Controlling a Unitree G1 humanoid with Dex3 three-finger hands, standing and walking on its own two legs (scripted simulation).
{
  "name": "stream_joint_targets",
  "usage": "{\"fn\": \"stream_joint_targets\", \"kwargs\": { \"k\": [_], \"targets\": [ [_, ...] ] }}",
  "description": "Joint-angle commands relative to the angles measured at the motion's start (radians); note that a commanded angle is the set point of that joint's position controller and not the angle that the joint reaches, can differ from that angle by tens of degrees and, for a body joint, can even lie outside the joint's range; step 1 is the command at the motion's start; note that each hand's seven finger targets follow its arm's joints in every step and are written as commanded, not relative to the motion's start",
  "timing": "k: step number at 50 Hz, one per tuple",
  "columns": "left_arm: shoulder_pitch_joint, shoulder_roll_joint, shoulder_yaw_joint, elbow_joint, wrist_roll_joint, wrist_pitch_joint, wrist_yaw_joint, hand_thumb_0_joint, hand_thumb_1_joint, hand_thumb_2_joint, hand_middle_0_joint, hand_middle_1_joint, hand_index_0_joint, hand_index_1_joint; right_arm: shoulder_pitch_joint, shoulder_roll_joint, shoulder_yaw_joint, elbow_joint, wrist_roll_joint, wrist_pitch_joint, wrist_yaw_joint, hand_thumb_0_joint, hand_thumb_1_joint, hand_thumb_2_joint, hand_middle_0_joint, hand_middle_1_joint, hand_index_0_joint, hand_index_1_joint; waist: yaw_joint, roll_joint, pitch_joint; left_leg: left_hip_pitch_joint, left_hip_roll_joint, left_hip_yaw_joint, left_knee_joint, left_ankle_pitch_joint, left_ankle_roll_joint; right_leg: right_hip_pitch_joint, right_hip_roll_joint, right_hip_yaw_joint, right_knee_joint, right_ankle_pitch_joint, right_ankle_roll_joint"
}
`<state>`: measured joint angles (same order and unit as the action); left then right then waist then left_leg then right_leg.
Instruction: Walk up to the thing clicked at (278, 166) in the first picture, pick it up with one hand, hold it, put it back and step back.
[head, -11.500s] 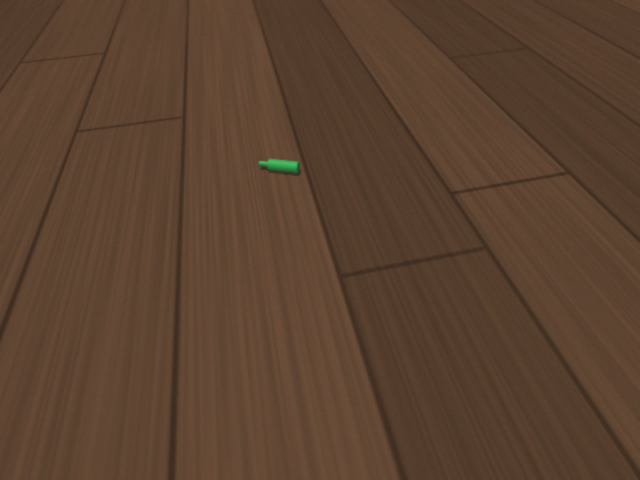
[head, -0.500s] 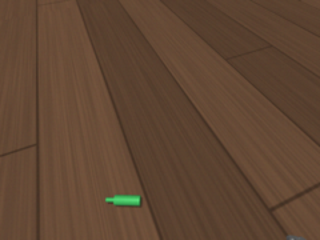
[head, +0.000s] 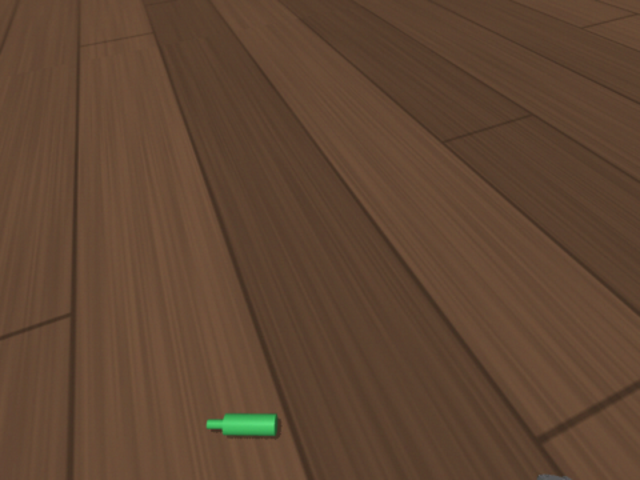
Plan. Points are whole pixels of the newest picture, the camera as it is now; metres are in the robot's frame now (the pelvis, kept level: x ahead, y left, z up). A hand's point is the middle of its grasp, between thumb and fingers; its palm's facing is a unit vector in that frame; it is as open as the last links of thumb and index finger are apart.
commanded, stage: walk up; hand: left
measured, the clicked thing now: (241, 424) +0.40 +0.29 -0.75
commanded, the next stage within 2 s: stand in 0.76 s
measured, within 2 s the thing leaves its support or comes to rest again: neither
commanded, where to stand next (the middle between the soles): +0.02 +0.01 m, yaw +0 degrees
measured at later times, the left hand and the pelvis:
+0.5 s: hand out of the picture +0.07 +0.25 -0.16, palm faces +0.00 -0.95 -0.32, open 7.4 cm; pelvis +0.00 +0.00 +0.00, yaw -1 degrees
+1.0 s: hand out of the picture +0.08 +0.26 -0.15, palm faces -0.03 -0.94 -0.35, open 7.4 cm; pelvis +0.00 +0.01 +0.00, yaw -1 degrees
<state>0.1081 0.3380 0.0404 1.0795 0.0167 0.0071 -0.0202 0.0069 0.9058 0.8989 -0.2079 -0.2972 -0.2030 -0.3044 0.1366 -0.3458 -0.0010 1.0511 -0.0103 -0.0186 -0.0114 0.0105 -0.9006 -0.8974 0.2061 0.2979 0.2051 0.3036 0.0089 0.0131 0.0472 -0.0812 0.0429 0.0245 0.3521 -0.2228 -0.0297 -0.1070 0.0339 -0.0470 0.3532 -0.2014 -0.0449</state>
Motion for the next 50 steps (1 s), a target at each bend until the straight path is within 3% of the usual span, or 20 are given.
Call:
{"fn": "stream_joint_targets", "kwargs": {
  "k": [1, 37, 39, 50],
  "targets": [
    [-0.05, 0.209, 0.046, -0.055, -0.007, -0.022, 0.015, 0.0, 0.9, 0.9, -0.2, -0.3, -0.2, -0.3, -0.027, -0.203, -0.048, -0.049, -0.005, -0.021, -0.011, 0.0, -0.9, -0.9, 0.2, 0.3, 0.2, 0.3, -0.005, -0.053, -0.05, 0.009, 0.082, -0.059, -0.034, 0.155, 0.05, -0.016, -0.163, 0.161, -0.094, 0.196, -0.003],
    [-0.049, 0.203, 0.041, -0.023, -0.008, -0.018, 0.014, 0.0, 0.9, 0.9, -0.2, -0.3, -0.2, -0.3, -0.029, -0.211, -0.048, -0.004, -0.005, -0.028, -0.014, 0.0, -0.9, -0.9, 0.2, 0.3, 0.2, 0.3, -0.006, -0.008, -0.053, 0.003, 0.107, -0.062, -0.098, 0.151, 0.052, 0.008, -0.143, 0.156, -0.077, 0.185, 0.005],
    [-0.045, 0.208, 0.024, -0.02, -0.006, -0.035, 0.021, 0.0, 0.9, 0.9, -0.2, -0.3, -0.2, -0.3, -0.044, -0.199, -0.039, -0.004, -0.006, -0.018, -0.01, 0.0, -0.9, -0.9, 0.2, 0.3, 0.2, 0.3, -0.01, 0.01, -0.059, 0.001, 0.107, -0.066, -0.095, 0.144, 0.048, 0.025, -0.163, 0.166, -0.093, 0.231, 0.011],
    [-0.047, 0.218, 0.007, -0.014, -0.01, -0.045, 0.029, 0.0, 0.9, 0.9, -0.2, -0.3, -0.2, -0.3, -0.035, -0.207, -0.034, 0.01, -0.005, -0.014, -0.001, 0.0, -0.9, -0.9, 0.2, 0.3, 0.2, 0.3, -0.014, -0.015, -0.061, 0.014, 0.109, -0.075, -0.109, 0.145, 0.047, 0.024, -0.167, 0.156, -0.101, 0.219, 0.017]
  ]
}}
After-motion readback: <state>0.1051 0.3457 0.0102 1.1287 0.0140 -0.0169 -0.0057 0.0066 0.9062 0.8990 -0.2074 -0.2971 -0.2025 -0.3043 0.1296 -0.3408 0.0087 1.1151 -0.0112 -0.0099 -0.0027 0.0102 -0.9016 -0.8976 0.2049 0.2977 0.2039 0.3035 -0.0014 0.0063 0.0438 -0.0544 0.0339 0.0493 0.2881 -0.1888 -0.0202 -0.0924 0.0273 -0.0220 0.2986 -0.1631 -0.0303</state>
